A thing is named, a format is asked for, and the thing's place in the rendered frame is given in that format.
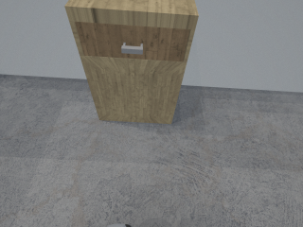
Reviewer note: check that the handle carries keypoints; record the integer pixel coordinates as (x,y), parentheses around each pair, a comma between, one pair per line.
(129,49)

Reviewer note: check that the drawer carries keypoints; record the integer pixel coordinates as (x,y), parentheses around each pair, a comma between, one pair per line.
(106,40)

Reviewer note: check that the cabinet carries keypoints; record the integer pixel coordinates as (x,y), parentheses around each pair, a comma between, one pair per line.
(134,90)

